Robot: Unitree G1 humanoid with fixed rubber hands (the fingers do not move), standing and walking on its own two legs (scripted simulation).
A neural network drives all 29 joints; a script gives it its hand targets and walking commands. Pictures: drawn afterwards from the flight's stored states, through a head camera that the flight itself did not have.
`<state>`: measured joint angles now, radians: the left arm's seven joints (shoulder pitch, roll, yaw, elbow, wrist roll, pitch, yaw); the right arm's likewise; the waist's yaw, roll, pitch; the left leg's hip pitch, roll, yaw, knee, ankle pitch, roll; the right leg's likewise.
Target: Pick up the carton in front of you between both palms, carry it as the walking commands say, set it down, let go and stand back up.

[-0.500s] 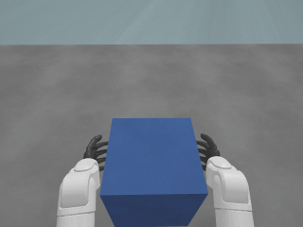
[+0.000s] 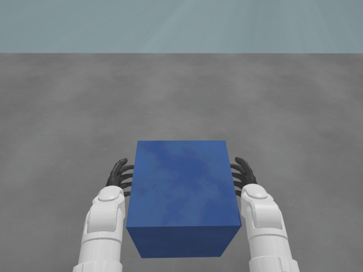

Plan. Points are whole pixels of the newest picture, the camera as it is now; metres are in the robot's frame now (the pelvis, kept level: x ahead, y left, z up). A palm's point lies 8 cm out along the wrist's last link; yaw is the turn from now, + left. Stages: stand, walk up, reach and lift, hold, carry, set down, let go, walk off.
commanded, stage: carry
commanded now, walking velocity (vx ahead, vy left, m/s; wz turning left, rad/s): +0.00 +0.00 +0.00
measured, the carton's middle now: (181, 202) +0.30 +0.00 -0.04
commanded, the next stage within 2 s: hold in 0.64 s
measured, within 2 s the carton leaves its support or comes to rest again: neither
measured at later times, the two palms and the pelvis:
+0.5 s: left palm (114, 198) +0.27 +0.15 +0.04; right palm (252, 196) +0.27 -0.15 +0.04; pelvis -0.01 +0.00 +0.00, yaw +0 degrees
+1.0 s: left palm (115, 204) +0.26 +0.14 +0.03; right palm (251, 200) +0.27 -0.15 +0.03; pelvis -0.05 -0.01 +0.00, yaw +0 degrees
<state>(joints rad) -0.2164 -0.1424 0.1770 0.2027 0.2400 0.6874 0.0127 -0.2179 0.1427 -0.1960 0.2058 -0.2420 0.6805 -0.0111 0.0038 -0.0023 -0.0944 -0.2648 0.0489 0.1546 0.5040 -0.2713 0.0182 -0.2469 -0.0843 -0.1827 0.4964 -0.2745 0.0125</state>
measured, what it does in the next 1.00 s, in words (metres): shifts its weight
